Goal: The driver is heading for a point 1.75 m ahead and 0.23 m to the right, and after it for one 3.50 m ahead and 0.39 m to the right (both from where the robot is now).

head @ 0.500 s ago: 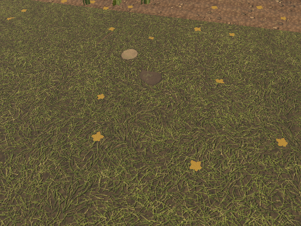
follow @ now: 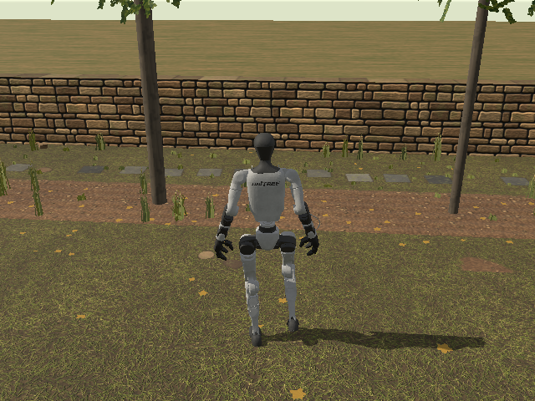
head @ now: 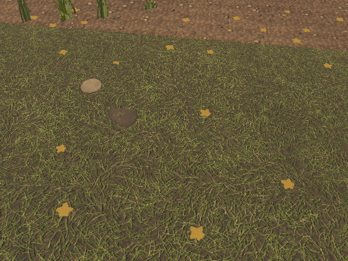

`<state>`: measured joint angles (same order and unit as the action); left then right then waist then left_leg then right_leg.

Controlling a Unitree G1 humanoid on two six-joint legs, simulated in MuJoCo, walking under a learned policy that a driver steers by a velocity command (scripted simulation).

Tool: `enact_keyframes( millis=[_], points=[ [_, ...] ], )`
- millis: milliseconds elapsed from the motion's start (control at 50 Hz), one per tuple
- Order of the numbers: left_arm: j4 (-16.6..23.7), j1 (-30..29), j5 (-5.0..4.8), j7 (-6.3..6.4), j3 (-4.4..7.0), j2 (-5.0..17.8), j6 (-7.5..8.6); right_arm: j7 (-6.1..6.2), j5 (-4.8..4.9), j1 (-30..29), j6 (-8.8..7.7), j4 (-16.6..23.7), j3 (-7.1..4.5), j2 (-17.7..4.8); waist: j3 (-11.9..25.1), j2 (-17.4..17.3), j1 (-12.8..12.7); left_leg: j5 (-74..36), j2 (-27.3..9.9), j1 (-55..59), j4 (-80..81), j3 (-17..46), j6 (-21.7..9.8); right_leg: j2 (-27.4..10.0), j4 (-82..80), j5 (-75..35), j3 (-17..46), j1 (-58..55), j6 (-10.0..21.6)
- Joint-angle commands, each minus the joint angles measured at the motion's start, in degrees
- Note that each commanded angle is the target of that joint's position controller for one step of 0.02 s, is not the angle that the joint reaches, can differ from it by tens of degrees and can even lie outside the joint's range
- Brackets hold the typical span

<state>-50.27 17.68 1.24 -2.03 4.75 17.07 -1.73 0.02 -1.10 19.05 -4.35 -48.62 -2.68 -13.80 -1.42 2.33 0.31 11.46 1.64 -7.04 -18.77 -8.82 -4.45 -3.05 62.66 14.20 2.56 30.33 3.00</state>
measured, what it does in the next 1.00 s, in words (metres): goes down, turning right: right foot 0.18 m lower, then left foot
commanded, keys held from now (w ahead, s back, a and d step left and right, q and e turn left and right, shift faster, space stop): w+e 0.30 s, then w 0.70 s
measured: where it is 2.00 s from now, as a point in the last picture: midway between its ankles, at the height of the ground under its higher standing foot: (214, 186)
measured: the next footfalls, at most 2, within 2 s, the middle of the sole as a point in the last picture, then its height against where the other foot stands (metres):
right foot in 0.48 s outside the picture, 0.18 m lower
left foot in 0.92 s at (180, 247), level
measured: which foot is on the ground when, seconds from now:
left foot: down 0.00-0.46, up 0.48-0.90, down 0.92-1.00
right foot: up 0.00-0.46, down 0.48-0.92, up 0.94-1.00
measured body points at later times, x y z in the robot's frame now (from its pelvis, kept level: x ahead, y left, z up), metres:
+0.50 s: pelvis +0.28 -0.08 -0.17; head +0.31 -0.11 +0.28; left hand +0.53 +0.10 -0.28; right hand +0.10 -0.29 -0.30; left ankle +0.03 +0.08 -0.67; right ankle +0.37 -0.17 -0.91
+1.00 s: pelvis +0.53 -0.10 -0.19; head +0.54 -0.07 +0.25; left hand +0.59 +0.15 -0.35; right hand +0.58 -0.37 -0.30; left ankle +0.60 -0.03 -0.92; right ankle +0.39 -0.18 -0.85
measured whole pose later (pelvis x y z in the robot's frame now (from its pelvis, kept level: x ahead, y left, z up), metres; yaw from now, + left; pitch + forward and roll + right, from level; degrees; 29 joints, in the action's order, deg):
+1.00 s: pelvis +0.53 -0.10 -0.19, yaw -16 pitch -1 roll -1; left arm -57.2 20.6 1.2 -0.5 3.6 14.1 2.3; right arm -0.8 -1.5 9.6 -3.3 -50.5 -2.8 -11.8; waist -1.5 2.0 -1.2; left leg 13.2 -0.7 -19.9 -33.5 -4.5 -3.6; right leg 2.4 60.3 25.2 -0.3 16.5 5.2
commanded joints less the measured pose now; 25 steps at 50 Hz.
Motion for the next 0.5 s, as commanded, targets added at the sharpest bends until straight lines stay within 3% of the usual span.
enact_keyframes(
  millis=[20,40,80,100,140,180,280,320,340,360,380,400,440,460,480,500],
  points=[
    [2.73,0.04,0.45,-0.78,0.21,1.17,-0.90,0.60,-0.48,2.48,-1.11,1.80,-1.76,-7.37,-0.35,-5.35,0.01,-14.28,-15.72,3.03,8.85,8.26,-6.24,-1.58,2.43,-7.26,-0.52,8.05,-1.14],
    [2.69,-0.70,0.94,-0.69,0.58,1.72,-1.13,0.59,-1.11,4.16,-1.53,0.78,-1.82,-7.51,-0.40,-5.96,0.30,-14.84,-16.75,4.70,6.67,8.39,-6.51,-1.93,4.21,-10.19,0.45,10.70,-0.40],
    [3.18,-2.88,1.12,-0.50,1.00,2.40,-1.29,0.62,-0.98,6.35,-1.71,-0.10,-1.70,-7.44,-1.39,-5.68,0.73,-16.75,-17.51,5.41,4.36,7.53,-6.29,-1.49,4.53,-12.74,1.25,14.28,-0.02],
    [4.76,-7.12,0.69,-0.48,1.56,2.68,-0.76,0.66,-0.24,6.15,-2.44,-1.27,-1.27,-6.23,-4.09,-5.16,-0.23,-10.08,-16.41,6.77,5.04,6.50,-3.88,-1.76,-2.01,-16.73,2.90,17.88,-0.03],
    [4.43,-9.44,1.12,-0.38,1.83,3.29,0.06,0.87,-0.47,7.30,-3.67,-2.50,-1.61,-7.94,-5.38,-6.43,0.94,-7.78,-16.72,7.97,3.91,5.65,-2.31,-0.72,-7.85,-21.81,2.78,18.09,-0.01],
    [5.65,-14.49,0.67,-0.66,1.69,3.31,0.50,1.61,-0.55,7.28,-4.51,-3.23,-1.77,-8.35,-7.42,-6.32,1.35,0.05,-16.17,2.47,3.02,3.22,-2.38,0.35,-15.20,-31.89,-0.58,14.29,-0.64],
    [7.00,-19.90,1.04,-1.50,1.36,1.67,0.36,1.79,-1.89,12.86,-4.05,-5.52,-1.26,-6.29,-9.18,-5.48,4.37,0.80,-18.82,8.85,-8.84,1.57,-1.77,-0.21,-19.78,-36.86,-1.41,19.63,1.54],
    [8.64,-25.63,1.06,-1.53,0.49,0.17,0.85,1.55,-2.50,14.65,-3.44,-5.89,-0.63,-4.71,-11.22,-4.61,6.91,1.10,-18.57,8.62,-11.46,0.97,-1.56,-0.16,-25.78,-38.18,-4.34,18.36,1.49],
    [8.19,-26.55,0.50,-1.45,0.04,-0.65,1.07,1.93,-2.53,14.54,-2.52,-6.61,-0.31,-4.32,-11.37,-4.56,7.26,1.19,-18.65,7.35,-13.39,-0.04,-1.51,-0.23,-28.74,-41.24,-5.12,15.12,2.19],
    [7.70,-25.89,0.49,-1.60,-0.46,-1.47,1.32,2.18,-2.64,14.40,-2.04,-6.54,-0.01,-4.26,-11.40,-3.41,7.56,1.49,-17.59,5.12,-15.20,-1.13,-1.05,0.28,-32.03,-42.99,-6.32,10.29,2.47],
    [6.86,-23.96,0.30,-1.77,-0.82,-1.77,1.56,2.33,-2.33,13.50,-1.52,-6.24,0.04,-4.86,-11.18,-3.03,6.66,0.43,-16.83,2.52,-17.75,-2.45,-0.61,0.66,-35.01,-45.18,-7.08,4.53,2.91],
    [4.94,-20.23,0.72,-1.51,-0.94,-1.53,1.65,2.42,-1.95,12.72,-1.08,-6.47,0.12,-5.22,-9.56,-1.98,5.18,-3.15,-16.02,1.63,-23.03,-3.45,-0.54,0.98,-37.61,-46.54,-7.77,-2.23,3.26],
    [-1.90,-4.52,1.62,0.20,-0.18,0.58,1.37,2.87,-1.68,13.23,0.25,-7.39,0.21,-6.14,-1.07,-3.30,-0.65,-16.55,-14.76,4.45,-43.60,-2.45,-1.53,1.51,-40.98,-46.93,-8.74,-17.62,4.31],
    [-5.98,5.88,2.42,0.77,0.79,3.33,1.69,3.15,-0.57,11.92,1.10,-7.90,-0.41,-7.19,3.53,-2.89,-6.14,-15.82,-13.14,-1.60,-59.78,-1.99,-1.16,0.58,-44.50,-47.52,-6.95,-32.26,5.32],
    [-8.90,9.84,3.02,0.96,2.37,8.40,2.43,2.76,0.97,9.70,1.72,-7.66,-1.05,-6.28,3.89,10.12,-9.91,28.41,-3.66,-13.35,-86.54,-3.55,0.82,-4.03,-47.69,-54.60,-2.59,-42.66,8.68],
    [-8.70,12.67,2.22,1.10,2.85,14.18,3.38,2.76,3.18,18.75,1.38,-6.08,-0.82,-3.91,14.15,15.86,-3.60,43.24,-1.50,-36.83,-98.75,7.27,0.87,-15.52,-17.78,-93.33,3.69,-67.97,10.85]
  ],
)
Velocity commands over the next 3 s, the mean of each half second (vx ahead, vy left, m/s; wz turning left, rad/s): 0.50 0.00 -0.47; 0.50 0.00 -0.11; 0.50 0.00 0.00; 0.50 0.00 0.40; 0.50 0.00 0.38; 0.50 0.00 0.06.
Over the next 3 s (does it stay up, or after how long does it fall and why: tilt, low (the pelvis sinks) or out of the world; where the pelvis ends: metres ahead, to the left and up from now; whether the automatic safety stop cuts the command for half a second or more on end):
stays up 1.50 -0.24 -0.37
